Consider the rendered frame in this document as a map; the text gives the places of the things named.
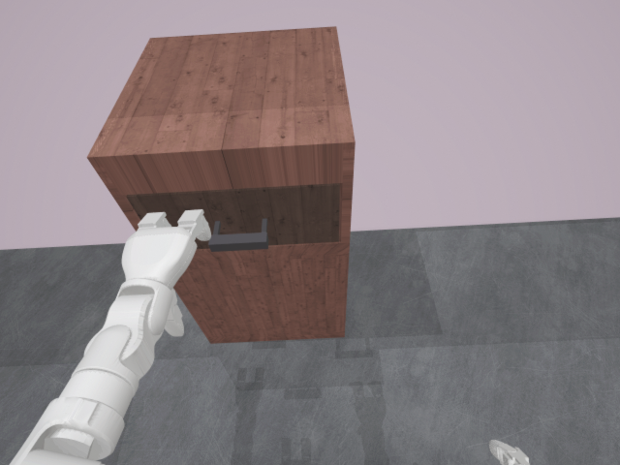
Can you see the handle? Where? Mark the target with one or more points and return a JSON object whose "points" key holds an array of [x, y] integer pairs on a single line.
{"points": [[238, 241]]}

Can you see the left robot hand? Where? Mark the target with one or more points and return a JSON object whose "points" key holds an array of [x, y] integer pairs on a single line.
{"points": [[162, 253]]}

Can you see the left robot forearm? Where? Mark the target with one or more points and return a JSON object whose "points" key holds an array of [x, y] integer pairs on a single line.
{"points": [[87, 419]]}

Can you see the right robot hand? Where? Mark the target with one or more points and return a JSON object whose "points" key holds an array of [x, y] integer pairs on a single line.
{"points": [[507, 454]]}

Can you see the drawer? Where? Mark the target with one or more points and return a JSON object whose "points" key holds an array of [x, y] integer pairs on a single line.
{"points": [[295, 214]]}

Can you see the cabinet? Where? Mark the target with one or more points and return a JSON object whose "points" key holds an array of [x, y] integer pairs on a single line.
{"points": [[234, 111]]}

